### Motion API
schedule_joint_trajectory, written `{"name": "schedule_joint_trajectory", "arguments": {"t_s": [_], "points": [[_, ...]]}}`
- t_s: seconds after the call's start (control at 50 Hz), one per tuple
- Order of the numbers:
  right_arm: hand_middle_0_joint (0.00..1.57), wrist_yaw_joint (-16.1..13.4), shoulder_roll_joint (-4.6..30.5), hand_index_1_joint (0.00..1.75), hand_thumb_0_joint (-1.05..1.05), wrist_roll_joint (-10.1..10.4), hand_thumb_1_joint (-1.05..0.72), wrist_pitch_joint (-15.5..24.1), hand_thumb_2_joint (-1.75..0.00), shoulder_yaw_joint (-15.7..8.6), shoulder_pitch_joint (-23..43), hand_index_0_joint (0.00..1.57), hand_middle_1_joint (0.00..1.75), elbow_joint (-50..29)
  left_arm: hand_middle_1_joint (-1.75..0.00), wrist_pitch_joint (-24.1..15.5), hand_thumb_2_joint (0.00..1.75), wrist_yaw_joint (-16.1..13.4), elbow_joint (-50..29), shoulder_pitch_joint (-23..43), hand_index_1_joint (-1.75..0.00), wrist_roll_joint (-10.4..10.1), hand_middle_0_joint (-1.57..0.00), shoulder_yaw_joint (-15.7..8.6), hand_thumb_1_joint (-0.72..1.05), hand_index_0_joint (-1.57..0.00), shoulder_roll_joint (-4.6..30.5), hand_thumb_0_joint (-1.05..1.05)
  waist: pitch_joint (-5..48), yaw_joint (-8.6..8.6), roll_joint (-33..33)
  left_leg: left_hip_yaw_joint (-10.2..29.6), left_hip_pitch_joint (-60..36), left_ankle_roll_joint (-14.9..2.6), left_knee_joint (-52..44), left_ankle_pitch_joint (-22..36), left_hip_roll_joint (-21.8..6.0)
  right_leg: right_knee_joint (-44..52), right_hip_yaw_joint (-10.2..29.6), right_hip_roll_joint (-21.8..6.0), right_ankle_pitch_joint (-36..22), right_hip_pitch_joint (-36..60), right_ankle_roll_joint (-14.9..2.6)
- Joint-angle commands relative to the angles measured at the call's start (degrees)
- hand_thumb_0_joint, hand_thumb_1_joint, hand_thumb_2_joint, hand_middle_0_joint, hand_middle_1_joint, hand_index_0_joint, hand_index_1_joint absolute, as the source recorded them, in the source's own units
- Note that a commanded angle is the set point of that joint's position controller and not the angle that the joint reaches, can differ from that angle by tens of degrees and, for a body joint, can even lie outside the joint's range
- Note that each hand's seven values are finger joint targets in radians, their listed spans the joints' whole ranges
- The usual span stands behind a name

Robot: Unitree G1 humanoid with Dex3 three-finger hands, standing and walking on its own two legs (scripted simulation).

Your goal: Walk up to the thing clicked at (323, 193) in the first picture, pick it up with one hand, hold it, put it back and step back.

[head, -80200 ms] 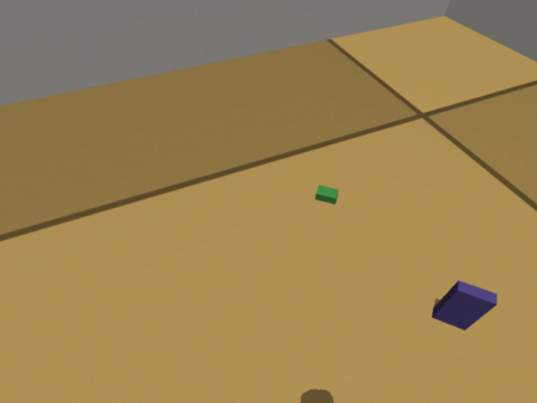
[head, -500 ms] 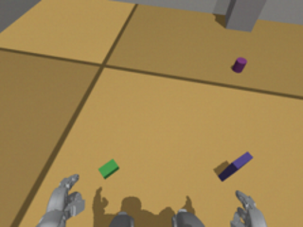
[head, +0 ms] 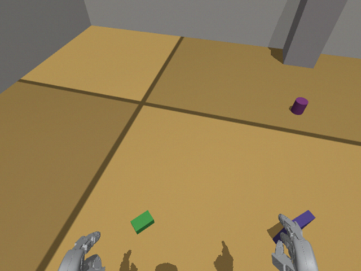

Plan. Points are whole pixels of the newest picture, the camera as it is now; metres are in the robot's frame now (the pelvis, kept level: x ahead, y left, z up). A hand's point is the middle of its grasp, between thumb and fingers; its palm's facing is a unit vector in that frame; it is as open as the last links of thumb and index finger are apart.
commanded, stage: home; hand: left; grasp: from above
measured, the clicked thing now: (142, 222) +0.50 +0.22 -0.70
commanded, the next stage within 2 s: stand in 1.74 s
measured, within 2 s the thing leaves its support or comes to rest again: neither
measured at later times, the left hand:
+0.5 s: hand (105, 268) +0.17 +0.17 -0.05, palm faces +0.04 -0.98 -0.20, open 7.4 cm
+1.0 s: hand (106, 267) +0.17 +0.17 -0.05, palm faces +0.04 -0.98 -0.20, open 7.4 cm
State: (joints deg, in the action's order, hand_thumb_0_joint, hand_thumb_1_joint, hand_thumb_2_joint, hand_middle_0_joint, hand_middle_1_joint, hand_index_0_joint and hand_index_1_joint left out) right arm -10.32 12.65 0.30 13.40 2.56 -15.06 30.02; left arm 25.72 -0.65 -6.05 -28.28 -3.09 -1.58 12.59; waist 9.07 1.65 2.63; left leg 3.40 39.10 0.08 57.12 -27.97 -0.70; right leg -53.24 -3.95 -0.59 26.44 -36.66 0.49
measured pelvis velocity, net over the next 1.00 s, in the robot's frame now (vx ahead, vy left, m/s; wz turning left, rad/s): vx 0.00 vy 0.00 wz -0.01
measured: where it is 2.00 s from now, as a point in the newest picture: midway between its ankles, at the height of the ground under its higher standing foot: outside the picture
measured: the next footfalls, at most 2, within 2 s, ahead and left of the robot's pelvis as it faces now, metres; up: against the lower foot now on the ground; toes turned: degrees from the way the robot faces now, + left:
none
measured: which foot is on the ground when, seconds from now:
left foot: down 0.00-1.00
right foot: down 0.00-1.00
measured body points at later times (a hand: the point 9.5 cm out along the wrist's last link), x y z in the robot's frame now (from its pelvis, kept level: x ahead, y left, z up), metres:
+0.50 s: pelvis +0.00 +0.00 +0.00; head +0.02 +0.00 +0.45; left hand +0.16 +0.23 -0.03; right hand +0.15 -0.25 -0.07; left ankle +0.01 +0.12 -0.68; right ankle +0.00 -0.13 -0.68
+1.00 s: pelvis +0.00 +0.00 +0.00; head +0.03 +0.00 +0.45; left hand +0.16 +0.22 -0.03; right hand +0.16 -0.25 -0.07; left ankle +0.01 +0.12 -0.68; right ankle +0.00 -0.13 -0.68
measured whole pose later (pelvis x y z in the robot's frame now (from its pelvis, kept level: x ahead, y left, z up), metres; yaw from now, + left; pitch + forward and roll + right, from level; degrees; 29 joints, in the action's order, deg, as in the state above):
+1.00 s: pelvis +0.00 +0.00 +0.00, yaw +0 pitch +10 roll -2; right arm -10.3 13.0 0.3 13.1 1.8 -16.3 31.0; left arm 25.2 -0.7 -6.7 -28.4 -3.2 -1.5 12.6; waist 9.1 1.9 2.8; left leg 3.2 39.2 0.4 57.6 -28.7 -1.1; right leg -54.0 -3.7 -0.2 27.2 -37.0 0.2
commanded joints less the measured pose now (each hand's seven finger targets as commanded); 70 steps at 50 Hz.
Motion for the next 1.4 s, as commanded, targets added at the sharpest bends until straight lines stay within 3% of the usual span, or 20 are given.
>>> {"name": "schedule_joint_trajectory", "arguments": {"t_s": [0.0,0.22,0.5,0.68,1.0,1.14,1.3,1.38], "points": [[0.2,-0.81,7.14,0.3,0.0,0.04,-0.9,3.5,-0.9,-3.51,2.66,0.2,0.3,-8.17,-0.3,-3.47,0.9,-0.76,-11.43,1.61,-0.3,0.46,-0.2,-3.48,0.9,-0.2,6.27,0.0,4.9,1.01,0.18,-0.6,-5.73,-1.08,-9.13,12.73,0.97,8.11,-0.2,1.96,-10.95,3.3,-0.63],[0.2,-0.68,7.13,0.3,0.0,0.15,-0.9,3.25,-0.9,-3.57,2.43,0.2,0.3,-8.1,-0.3,-3.36,0.9,-0.86,-10.91,0.62,-0.3,0.2,-0.2,-3.53,0.9,-0.2,6.01,0.0,5.21,0.52,0.45,-0.46,-5.66,-0.81,-9.23,13.84,0.76,7.47,-0.19,2.09,-11.53,3.51,-0.88],[0.2,-0.91,7.02,0.3,0.0,0.22,-0.9,3.38,-0.9,-3.71,2.27,0.2,0.3,-8.28,-0.3,-3.28,0.9,-0.74,-10.96,0.88,-0.3,0.23,-0.2,-3.73,0.9,-0.2,6.15,0.0,4.14,0.43,-1.59,-1.36,-4.35,-1.22,-8.28,11.21,0.98,8.72,0.58,1.59,-10.05,2.95,-0.27],[0.2,-0.76,7.16,0.3,0.0,0.13,-0.9,3.36,-0.9,-3.86,1.93,0.2,0.3,-7.9,-0.3,-3.37,0.9,-0.7,-11.34,0.8,-0.3,0.16,-0.2,-3.61,0.9,-0.2,6.25,0.0,5.17,0.79,0.34,-0.66,-5.65,-0.74,-8.38,15.2,0.6,7.18,0.17,1.93,-12.83,3.31,-0.72],[0.2,-0.65,7.21,0.3,0.0,0.2,-0.9,3.16,-0.9,-3.89,2.59,0.2,0.3,-8.13,-0.3,-3.3,0.9,-0.74,-10.92,0.66,-0.3,0.13,-0.2,-3.81,0.9,-0.2,6.52,0.0,4.76,0.65,-0.58,-1.08,-4.42,-1.11,-7.96,12.45,0.89,8.05,0.59,1.63,-11.26,3.5,-0.43],[0.2,-0.62,7.03,0.3,0.0,0.3,-0.9,2.92,-0.9,-3.88,2.46,0.2,0.3,-8.62,-0.3,-3.58,0.9,-0.84,-12.86,0.83,-0.3,0.06,-0.2,-3.37,0.9,-0.2,6.47,0.0,6.25,0.43,-0.34,-0.48,-5.21,-0.9,-7.91,15.68,0.57,7.08,0.15,1.84,-13.64,4.03,-0.67],[0.2,-0.61,7.71,0.3,0.0,0.39,-0.9,2.72,-0.9,-4.17,2.37,0.2,0.3,-8.4,-0.3,-2.74,0.9,-0.76,-9.77,-0.3,-0.3,0.25,-0.2,-3.58,0.9,-0.2,6.56,0.0,3.72,0.84,-0.49,-0.2,-4.53,-0.91,-9.22,11.42,0.39,7.51,0.03,1.93,-9.56,2.36,-0.7],[0.2,-0.61,7.15,0.3,0.0,0.44,-0.9,2.7,-0.9,-3.88,2.69,0.2,0.3,-8.85,-0.3,-3.08,0.9,-0.94,-12.07,0.97,-0.3,0.25,-0.2,-3.58,0.9,-0.2,6.68,0.0,3.7,0.45,-0.17,-0.59,-3.93,-0.95,-8.94,10.97,0.55,7.96,0.14,1.78,-9.36,2.71,-0.62]]}}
